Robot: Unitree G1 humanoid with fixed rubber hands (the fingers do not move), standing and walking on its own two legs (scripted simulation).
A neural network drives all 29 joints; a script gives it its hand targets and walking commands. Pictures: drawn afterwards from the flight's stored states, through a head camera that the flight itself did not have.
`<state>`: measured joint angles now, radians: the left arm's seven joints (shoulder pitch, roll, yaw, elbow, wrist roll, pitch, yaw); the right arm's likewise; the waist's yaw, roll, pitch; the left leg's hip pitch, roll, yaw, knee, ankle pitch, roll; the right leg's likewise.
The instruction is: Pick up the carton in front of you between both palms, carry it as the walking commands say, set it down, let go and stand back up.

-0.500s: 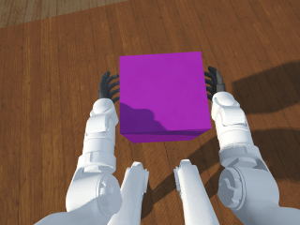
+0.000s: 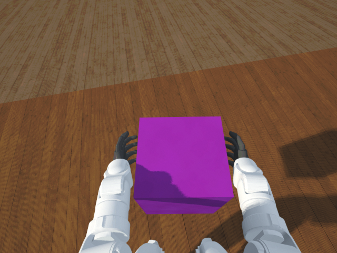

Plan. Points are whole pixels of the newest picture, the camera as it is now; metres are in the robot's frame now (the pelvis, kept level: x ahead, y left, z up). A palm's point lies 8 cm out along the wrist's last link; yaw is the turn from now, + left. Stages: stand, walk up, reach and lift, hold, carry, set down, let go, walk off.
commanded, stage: reach and lift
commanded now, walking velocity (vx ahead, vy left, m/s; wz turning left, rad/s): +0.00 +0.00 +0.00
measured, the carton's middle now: (179, 170) +0.34 +0.00 -0.09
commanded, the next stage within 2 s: hold in 1.30 s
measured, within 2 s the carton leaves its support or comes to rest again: neither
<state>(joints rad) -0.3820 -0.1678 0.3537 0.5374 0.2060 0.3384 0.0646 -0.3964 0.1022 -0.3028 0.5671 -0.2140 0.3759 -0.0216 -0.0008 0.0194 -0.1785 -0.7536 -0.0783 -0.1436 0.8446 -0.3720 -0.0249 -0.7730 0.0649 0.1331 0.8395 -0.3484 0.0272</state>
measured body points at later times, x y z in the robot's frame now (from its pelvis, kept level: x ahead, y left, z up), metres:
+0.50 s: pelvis +0.00 +0.00 +0.04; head -0.03 +0.00 +0.49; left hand +0.31 +0.15 +0.06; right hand +0.31 -0.15 +0.06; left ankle +0.02 +0.13 -0.70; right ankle +0.03 -0.13 -0.70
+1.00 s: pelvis +0.01 +0.00 +0.05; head -0.02 +0.00 +0.50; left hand +0.32 +0.15 +0.07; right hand +0.32 -0.15 +0.07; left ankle +0.02 +0.13 -0.70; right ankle +0.03 -0.13 -0.70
